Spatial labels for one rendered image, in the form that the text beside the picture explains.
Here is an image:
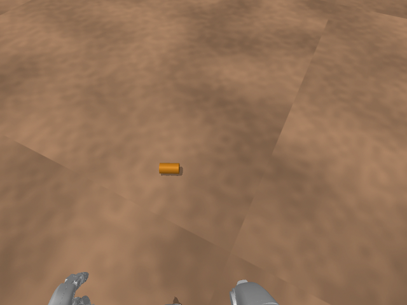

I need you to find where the left robot hand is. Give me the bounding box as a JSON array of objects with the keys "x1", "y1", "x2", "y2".
[{"x1": 48, "y1": 272, "x2": 95, "y2": 305}]

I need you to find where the can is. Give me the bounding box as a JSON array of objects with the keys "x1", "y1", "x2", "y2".
[{"x1": 159, "y1": 163, "x2": 180, "y2": 173}]

